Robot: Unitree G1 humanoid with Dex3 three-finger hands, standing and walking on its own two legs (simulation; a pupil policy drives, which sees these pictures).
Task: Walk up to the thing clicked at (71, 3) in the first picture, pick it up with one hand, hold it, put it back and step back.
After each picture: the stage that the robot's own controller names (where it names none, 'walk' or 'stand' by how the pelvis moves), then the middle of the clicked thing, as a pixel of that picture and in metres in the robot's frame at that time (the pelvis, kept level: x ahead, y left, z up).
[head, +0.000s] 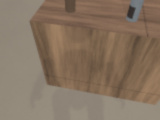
stand; out of the picture +0.98 +0.08 +0.07
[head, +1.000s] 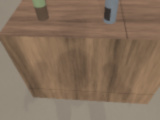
walk; out of the picture +0.86 +0.28 +0.08
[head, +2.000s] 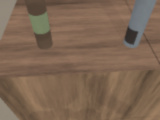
stand; (40, 21) +0.58 +0.19 +0.11
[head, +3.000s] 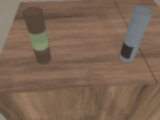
stand; (39, 38) +0.55 +0.19 +0.07
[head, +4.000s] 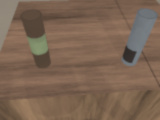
stand; (38, 42) +0.51 +0.19 +0.07
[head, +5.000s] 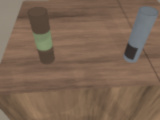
stand; (43, 38) +0.54 +0.17 +0.06
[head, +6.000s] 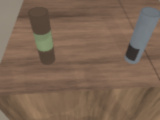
stand; (43, 39) +0.53 +0.17 +0.06
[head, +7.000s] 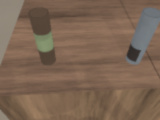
rise first; (44, 39) +0.53 +0.17 +0.06
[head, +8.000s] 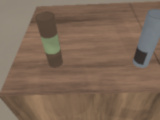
rise first; (51, 42) +0.53 +0.17 +0.07
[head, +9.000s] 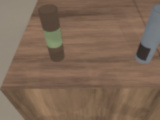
go down; (53, 36) +0.54 +0.16 +0.07
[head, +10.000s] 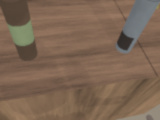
go down; (21, 30) +0.50 +0.17 +0.09
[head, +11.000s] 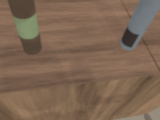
close in; (26, 24) +0.52 +0.16 +0.10
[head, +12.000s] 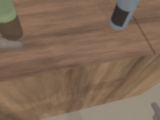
close; (0, 4) +0.54 +0.19 +0.14
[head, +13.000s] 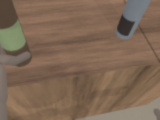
lift; (9, 33) +0.45 +0.18 +0.13
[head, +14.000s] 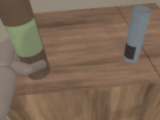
lift; (25, 37) +0.33 +0.14 +0.27
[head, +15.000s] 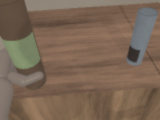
hold; (23, 48) +0.32 +0.15 +0.24
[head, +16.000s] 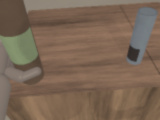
hold; (20, 44) +0.32 +0.16 +0.26
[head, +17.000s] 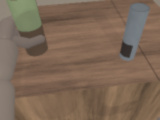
crouch; (25, 13) +0.43 +0.14 +0.27
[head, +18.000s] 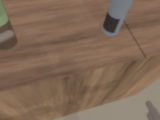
lower; out of the picture +0.52 +0.19 +0.15
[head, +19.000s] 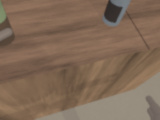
lower; out of the picture +0.52 +0.18 +0.14
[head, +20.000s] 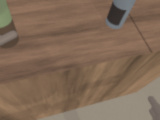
lower; out of the picture +0.51 +0.18 +0.14
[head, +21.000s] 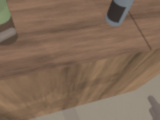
lower; out of the picture +0.52 +0.18 +0.14
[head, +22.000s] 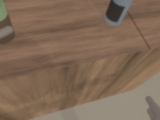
lower; out of the picture +0.52 +0.18 +0.15
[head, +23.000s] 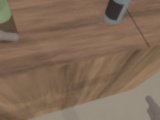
open; out of the picture +0.52 +0.17 +0.15
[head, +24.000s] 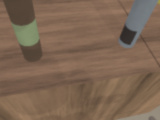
sink last; (26, 30) +0.49 +0.16 +0.12
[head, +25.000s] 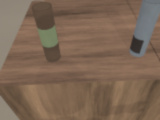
stand; (48, 35) +0.54 +0.17 +0.11
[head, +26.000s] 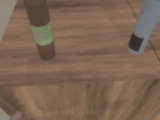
stand; (42, 32) +0.52 +0.16 +0.11
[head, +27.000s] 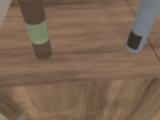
stand; (38, 30) +0.51 +0.17 +0.12
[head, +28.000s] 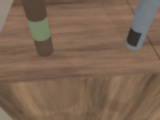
stand; (39, 27) +0.52 +0.17 +0.12
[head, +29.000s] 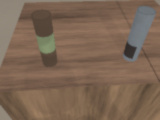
walk; (46, 41) +0.53 +0.16 +0.07
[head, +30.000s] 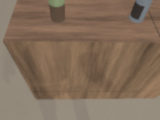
walk; out of the picture +0.70 +0.12 +0.09
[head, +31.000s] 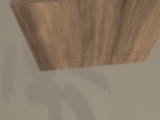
walk; out of the picture +1.00 +0.23 +0.09
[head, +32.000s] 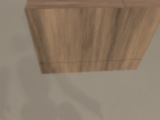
stand; out of the picture +1.15 +0.18 +0.07
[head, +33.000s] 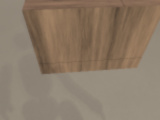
stand; out of the picture +1.14 +0.19 +0.06
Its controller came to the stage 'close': yes
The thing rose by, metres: 0.21
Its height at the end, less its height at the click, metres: +0.00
